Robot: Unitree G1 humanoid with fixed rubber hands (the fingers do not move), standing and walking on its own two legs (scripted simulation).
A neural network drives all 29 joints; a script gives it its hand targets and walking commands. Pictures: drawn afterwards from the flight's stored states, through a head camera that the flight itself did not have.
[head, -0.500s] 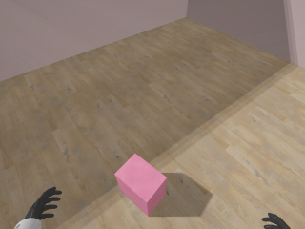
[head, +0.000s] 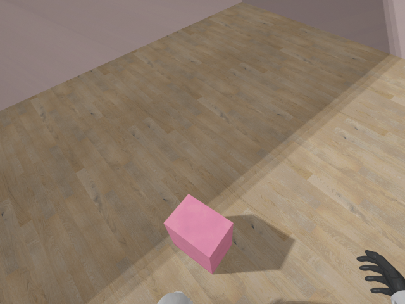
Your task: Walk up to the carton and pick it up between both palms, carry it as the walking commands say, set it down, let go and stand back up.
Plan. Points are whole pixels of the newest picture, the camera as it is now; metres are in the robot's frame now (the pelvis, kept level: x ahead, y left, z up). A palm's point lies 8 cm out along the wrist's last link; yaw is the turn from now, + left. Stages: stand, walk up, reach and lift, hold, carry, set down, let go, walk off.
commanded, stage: walk up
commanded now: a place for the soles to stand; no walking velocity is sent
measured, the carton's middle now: (200, 234) +0.48 +0.09 -0.63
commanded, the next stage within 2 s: none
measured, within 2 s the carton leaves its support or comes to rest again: neither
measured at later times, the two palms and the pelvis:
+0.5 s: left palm (11, 223) +0.29 +0.45 -0.01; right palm out of the picture +0.04 -0.19 -0.09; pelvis +0.04 +0.17 -0.02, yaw -16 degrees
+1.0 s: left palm (7, 193) +0.39 +0.55 -0.06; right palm out of the picture +0.06 -0.02 -0.07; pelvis +0.11 +0.33 -0.02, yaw -30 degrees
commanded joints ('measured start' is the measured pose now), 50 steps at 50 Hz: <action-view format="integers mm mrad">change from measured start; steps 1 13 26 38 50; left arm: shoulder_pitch -27 26 -23 -93 -139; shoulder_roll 308 233 282 249 229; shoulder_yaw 79 15 39 12 -22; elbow -161 -281 -435 -469 -344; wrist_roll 14 -58 -27 -100 -86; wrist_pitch -17 20 -34 1 -10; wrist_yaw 16 6 38 21 -75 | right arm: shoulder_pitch -2 71 167 168 83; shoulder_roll -92 -158 -141 -273 -151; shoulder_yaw -25 -47 -42 -62 42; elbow -161 -238 -327 -289 -138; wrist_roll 12 24 28 49 98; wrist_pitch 10 -24 9 -40 -81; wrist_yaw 14 -35 -3 -31 -62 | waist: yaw -13 -47 -17 -127 -33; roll -251 47 -194 111 -143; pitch -60 42 -31 -80 -56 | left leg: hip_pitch -47 92 -210 107 240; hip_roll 49 213 75 359 36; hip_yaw -21 -125 -25 -378 52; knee -18 -665 244 -643 -428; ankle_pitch -13 -159 37 25 78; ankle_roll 4 234 -17 279 55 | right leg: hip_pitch -36 -215 41 -323 -77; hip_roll -225 -42 -264 56 -185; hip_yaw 335 -91 307 30 322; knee -197 609 -53 845 -54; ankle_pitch -497 -287 -264 -444 -297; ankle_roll -192 17 -220 16 -149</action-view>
